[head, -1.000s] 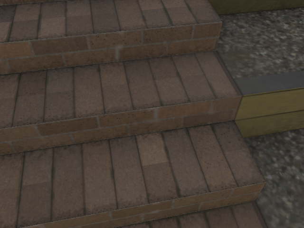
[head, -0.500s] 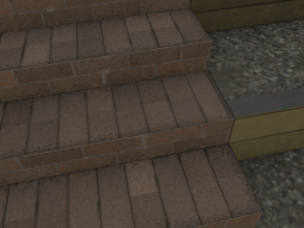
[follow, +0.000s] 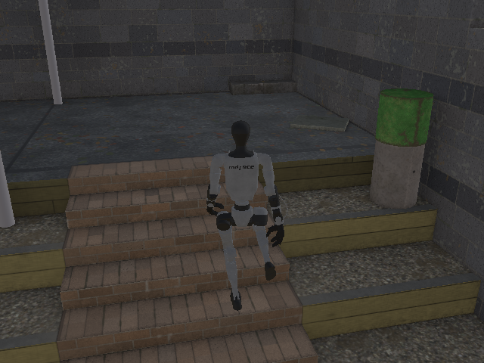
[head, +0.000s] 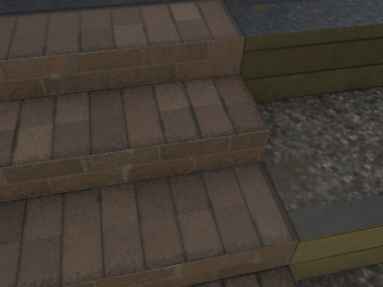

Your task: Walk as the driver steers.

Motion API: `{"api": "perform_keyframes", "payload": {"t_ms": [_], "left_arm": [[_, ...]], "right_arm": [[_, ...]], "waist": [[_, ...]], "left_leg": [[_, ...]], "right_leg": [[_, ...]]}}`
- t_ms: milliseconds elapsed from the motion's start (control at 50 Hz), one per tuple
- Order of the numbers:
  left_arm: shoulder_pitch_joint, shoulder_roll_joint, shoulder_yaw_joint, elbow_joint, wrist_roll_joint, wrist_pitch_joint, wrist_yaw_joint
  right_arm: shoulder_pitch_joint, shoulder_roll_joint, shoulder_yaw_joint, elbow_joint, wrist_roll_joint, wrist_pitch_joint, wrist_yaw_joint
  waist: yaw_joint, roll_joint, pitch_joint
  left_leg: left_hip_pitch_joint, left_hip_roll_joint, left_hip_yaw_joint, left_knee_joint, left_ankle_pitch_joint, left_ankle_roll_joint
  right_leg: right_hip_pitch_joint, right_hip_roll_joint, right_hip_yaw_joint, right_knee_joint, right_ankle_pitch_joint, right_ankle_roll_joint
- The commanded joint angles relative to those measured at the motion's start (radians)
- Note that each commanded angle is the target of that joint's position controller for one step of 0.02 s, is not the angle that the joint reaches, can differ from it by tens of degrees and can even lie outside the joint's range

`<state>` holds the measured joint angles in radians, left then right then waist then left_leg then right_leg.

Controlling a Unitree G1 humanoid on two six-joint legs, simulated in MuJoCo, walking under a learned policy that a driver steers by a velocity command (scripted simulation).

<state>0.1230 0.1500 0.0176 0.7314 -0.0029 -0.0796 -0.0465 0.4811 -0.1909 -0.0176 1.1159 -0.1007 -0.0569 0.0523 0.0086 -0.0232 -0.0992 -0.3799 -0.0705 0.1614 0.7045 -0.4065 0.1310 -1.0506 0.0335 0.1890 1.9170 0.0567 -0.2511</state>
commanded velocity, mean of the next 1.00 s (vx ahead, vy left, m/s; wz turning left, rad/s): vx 0.50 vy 0.00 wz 0.38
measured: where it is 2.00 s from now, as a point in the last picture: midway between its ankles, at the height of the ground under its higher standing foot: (140, 44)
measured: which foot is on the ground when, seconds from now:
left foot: down 0.00-0.32, up 0.34-0.76, down 0.78-1.00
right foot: up 0.00-0.28, down 0.30-0.82, up 0.84-1.00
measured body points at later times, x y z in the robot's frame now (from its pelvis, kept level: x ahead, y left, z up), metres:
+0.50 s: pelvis +0.30 -0.03 +0.15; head +0.31 -0.02 +0.60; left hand +0.30 +0.21 -0.01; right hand +0.37 -0.27 +0.00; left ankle +0.23 +0.12 -0.32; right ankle +0.32 -0.11 -0.56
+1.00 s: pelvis +0.60 +0.05 +0.29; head +0.59 +0.04 +0.74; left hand +0.60 +0.31 +0.16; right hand +0.66 -0.18 +0.13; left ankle +0.57 +0.13 -0.41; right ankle +0.63 -0.10 -0.18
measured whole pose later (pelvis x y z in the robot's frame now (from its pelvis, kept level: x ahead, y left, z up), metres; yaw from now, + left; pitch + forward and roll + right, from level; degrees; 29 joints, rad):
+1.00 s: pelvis +0.60 +0.05 +0.29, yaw +25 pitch +6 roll +3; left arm 0.20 0.24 -0.01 0.94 0.06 -0.06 -0.08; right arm 0.39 -0.18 -0.03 1.13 -0.06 -0.04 0.05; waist -0.03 -0.06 -0.15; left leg -0.51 -0.14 -0.01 0.80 -0.39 0.08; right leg -0.98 0.01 0.17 1.99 -0.12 -0.19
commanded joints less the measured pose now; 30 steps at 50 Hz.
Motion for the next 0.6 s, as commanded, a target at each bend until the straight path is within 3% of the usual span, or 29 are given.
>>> {"api": "perform_keyframes", "payload": {"t_ms": [20,40,60,80,100,120,140,160,180,200,220,240,260,280,300,320,340,360,380,400,420,440,460,480,520,540,560,600], "left_arm": [[-0.011,0.036,-0.002,-0.006,0.006,-0.001,-0.036],[-0.058,0.013,-0.021,0.003,0.025,0.001,-0.033],[-0.122,0.0,-0.036,-0.018,0.025,0.008,-0.02],[-0.178,-0.184,-0.084,-0.084,0.035,0.013,0.038],[-0.283,-0.155,-0.097,-0.141,0.037,0.013,0.056],[-0.368,-0.109,-0.096,-0.193,0.033,0.015,0.064],[-0.392,-0.084,-0.097,-0.224,0.032,0.024,0.063],[-0.437,0.003,-0.091,-0.228,-0.009,0.071,0.029],[-0.458,0.016,-0.082,-0.218,0.033,0.097,0.008],[-0.517,0.048,-0.077,-0.224,0.069,0.114,-0.008],[-0.456,0.028,-0.074,-0.184,0.077,0.119,-0.034],[-0.435,0.031,-0.079,-0.182,0.062,0.128,-0.046],[-0.398,0.039,-0.078,-0.155,0.044,0.142,-0.045],[-0.357,0.049,-0.074,-0.136,0.028,0.139,-0.036],[-0.28,0.063,-0.064,-0.104,0.021,0.13,-0.019],[-0.014,0.095,-0.042,-0.015,0.029,0.125,0.002],[0.222,0.139,-0.035,0.078,0.002,0.112,0.012],[0.468,0.194,-0.002,0.154,0.074,0.107,0.016],[0.424,0.205,0.004,0.195,0.088,0.061,0.025],[0.248,0.164,0.007,0.223,0.069,0.038,0.009],[0.151,0.054,-0.016,0.253,0.053,0.03,-0.004],[0.083,-0.049,-0.046,0.294,0.045,0.025,-0.013],[0.047,-0.114,-0.07,0.314,0.058,0.015,-0.016],[0.024,-0.138,-0.072,0.314,0.058,-0.002,-0.007],[0.028,-0.087,-0.057,0.302,0.077,-0.023,0.009],[0.112,-0.058,-0.057,0.34,0.112,-0.014,0.01],[0.129,-0.047,-0.06,0.351,0.133,-0.008,0.011],[0.266,-0.023,-0.068,0.397,0.16,-0.006,0.013]], "right_arm": [[0.013,0.004,0.034,-0.047,-0.04,-0.037,0.021],[0.145,0.012,0.039,0.001,-0.043,-0.026,0.01],[0.239,0.018,0.05,0.051,-0.056,-0.02,0.016],[0.098,-0.044,0.012,-0.01,0.11,-0.056,-0.036],[0.106,-0.031,0.027,-0.015,0.114,-0.077,-0.054],[0.127,-0.018,0.028,-0.007,0.106,-0.083,-0.066],[0.157,0.014,0.036,0.009,0.113,-0.077,-0.081],[0.413,0.052,0.077,0.118,-0.063,-0.046,-0.009],[0.354,0.024,0.061,0.103,-0.061,-0.03,0.042],[0.228,0.005,0.056,0.052,-0.029,-0.024,0.066],[0.142,-0.046,0.054,-0.007,0.015,-0.048,0.072],[0.166,-0.115,0.044,0.002,0.03,-0.068,0.076],[0.168,-0.154,0.039,0.008,0.032,-0.078,0.084],[0.204,-0.187,0.018,0.029,0.047,-0.076,0.085],[0.203,-0.218,-0.003,0.044,0.036,-0.067,0.088],[0.158,-0.2,-0.017,0.031,-0.013,-0.064,0.089],[0.26,-0.061,0.02,0.006,-0.06,-0.07,0.112],[0.166,-0.056,-0.004,0.026,0.012,-0.042,0.125],[0.078,-0.065,-0.019,0.008,0.046,-0.038,0.122],[-0.001,-0.034,-0.023,-0.008,0.057,-0.04,0.103],[-0.067,-0.009,-0.013,-0.053,0.045,-0.036,0.078],[-0.122,0.027,0.003,-0.096,0.045,-0.025,0.065],[-0.127,0.063,0.022,-0.118,0.043,-0.006,0.06],[-0.118,0.102,0.032,-0.122,0.044,0.009,0.062],[-0.164,0.119,0.044,-0.136,0.073,0.011,0.07],[-0.278,0.108,0.054,-0.188,0.093,0.006,0.07],[-0.356,0.096,0.06,-0.227,0.102,0.001,0.066],[-0.462,0.073,0.072,-0.273,0.1,-0.009,0.057]], "waist": [[0.034,0.167,0.041],[-0.02,0.157,0.048],[-0.045,0.104,0.087],[0.004,0.026,0.226],[-0.01,-0.037,0.246],[-0.033,-0.037,0.241],[-0.042,0.003,0.223],[-0.103,0.217,-0.132],[-0.078,0.144,-0.01],[-0.044,0.108,-0.011],[0.021,0.216,-0.053],[0.054,0.215,-0.094],[0.076,0.198,-0.054],[0.07,0.195,-0.047],[0.088,0.223,-0.093],[0.16,0.161,-0.266],[0.156,-0.106,-0.467],[0.263,-0.257,-0.366],[0.206,-0.122,-0.137],[0.118,-0.061,-0.016],[0.053,0.045,-0.029],[-0.011,0.118,-0.036],[-0.084,0.126,-0.037],[-0.121,0.083,-0.004],[-0.142,0.024,0.043],[-0.115,-0.035,0.057],[-0.112,-0.003,0.065],[-0.062,-0.007,0.071]], "left_leg": [[-0.04,0.167,-0.246,-0.409,0.231,-0.044],[0.148,0.213,-0.332,-0.383,0.193,-0.007],[0.325,0.257,-0.39,-0.363,0.158,-0.012],[0.244,0.264,-0.329,-0.437,0.175,-0.03],[0.19,0.252,-0.325,-0.483,0.204,-0.032],[0.158,0.241,-0.304,-0.542,0.215,-0.031],[0.156,0.228,-0.307,-0.567,0.267,-0.029],[0.364,0.274,-0.398,-0.477,0.382,0.028],[0.349,0.298,-0.323,-0.559,0.555,0.028],[0.189,0.271,-0.272,-0.623,0.686,0.067],[0.103,0.271,-0.212,-0.595,1.112,0.125],[0.152,0.296,-0.203,-0.539,1.523,0.177],[0.26,0.347,-0.22,-0.504,1.753,0.178],[0.425,0.36,-0.218,-0.41,1.894,0.145],[0.464,0.358,-0.218,-0.291,1.989,0.097],[0.256,0.342,-0.242,-0.062,1.959,0.054],[-0.119,0.218,-0.323,0.2,1.367,0.043],[-0.363,-0.026,-0.41,0.893,0.382,0.0],[-0.609,-0.015,-0.543,1.259,0.483,0.035],[-0.717,-0.006,-0.497,1.395,0.463,0.063],[-0.753,-0.006,-0.475,1.441,0.42,0.107],[-0.767,0.029,-0.47,1.413,0.408,0.148],[-0.767,0.077,-0.429,1.366,0.44,0.168],[-0.788,0.102,-0.397,1.345,0.395,0.171],[-0.78,0.126,-0.298,1.406,0.279,0.142],[-0.829,0.103,-0.228,1.566,0.185,0.169],[-0.88,0.102,-0.23,1.525,0.224,0.199],[-1.0,0.109,-0.246,1.466,0.269,0.22]], "right_leg": [[-0.125,0.012,-0.117,0.109,-0.028,-0.054],[-0.354,0.026,-0.081,0.267,-0.092,-0.049],[-0.571,0.036,-0.014,0.307,-0.132,-0.056],[-0.564,-0.01,-0.18,0.276,-0.343,0.079],[-0.527,-0.047,-0.251,0.19,-0.393,0.122],[-0.45,-0.075,-0.314,0.055,-0.404,0.15],[-0.375,-0.104,-0.323,-0.037,-0.389,0.163],[-0.434,-0.093,-0.187,-0.158,-0.182,0.035],[-0.365,-0.112,-0.238,-0.306,-0.244,0.005],[-0.159,-0.072,-0.328,-0.456,-0.338,-0.008],[0.107,-0.03,-0.402,-0.447,-0.392,0.039],[0.218,0.013,-0.417,-0.508,-0.354,0.078],[0.241,0.041,-0.39,-0.642,-0.362,0.11],[0.227,0.077,-0.392,-0.819,-0.429,0.121],[0.345,0.075,-0.338,-0.929,-0.426,0.099],[0.757,0.018,-0.181,-0.909,-0.194,0.042],[1.217,-0.163,0.28,-1.156,-0.171,-0.148],[1.198,-0.333,0.695,-1.458,-0.237,-0.262],[1.016,-0.338,0.674,-1.523,-0.505,-0.132],[0.868,-0.329,0.505,-1.498,-0.469,-0.101],[0.835,-0.33,0.359,-1.477,-0.273,-0.092],[0.801,-0.301,0.185,-1.476,-0.15,-0.028],[0.743,-0.259,0.035,-1.485,-0.066,0.032],[0.715,-0.22,-0.09,-1.517,-0.06,0.064],[0.608,-0.192,-0.238,-1.593,-0.099,0.065],[0.597,-0.195,-0.239,-1.637,-0.13,0.051],[0.595,-0.182,-0.28,-1.642,-0.2,0.072],[0.727,-0.198,-0.28,-1.659,-0.162,0.079]]}}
